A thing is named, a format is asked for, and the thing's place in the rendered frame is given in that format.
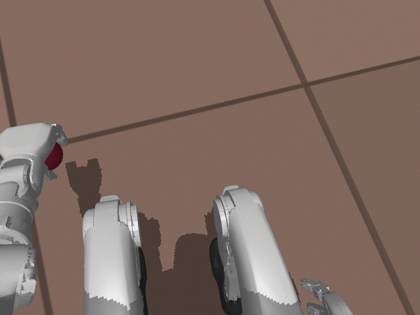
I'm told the left robot hand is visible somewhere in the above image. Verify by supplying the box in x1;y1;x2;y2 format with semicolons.
0;123;68;182

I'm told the right robot hand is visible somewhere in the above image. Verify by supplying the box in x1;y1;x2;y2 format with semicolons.
301;278;353;315

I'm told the ball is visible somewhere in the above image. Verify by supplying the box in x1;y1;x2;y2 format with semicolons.
45;142;63;171

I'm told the left robot arm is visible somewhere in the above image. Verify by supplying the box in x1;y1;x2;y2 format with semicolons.
0;154;45;315

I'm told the right robot foot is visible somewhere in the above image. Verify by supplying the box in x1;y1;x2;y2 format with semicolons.
209;237;242;315

